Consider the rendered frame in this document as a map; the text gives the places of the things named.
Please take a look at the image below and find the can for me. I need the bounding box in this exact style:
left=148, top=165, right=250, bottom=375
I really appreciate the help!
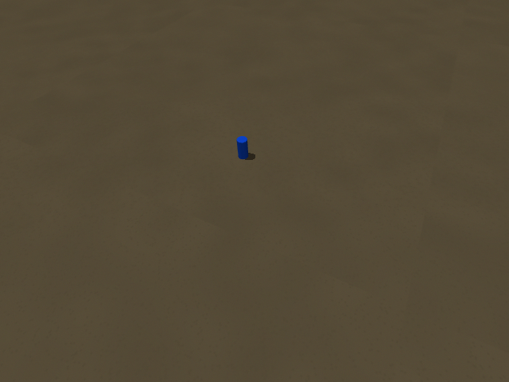
left=237, top=136, right=248, bottom=159

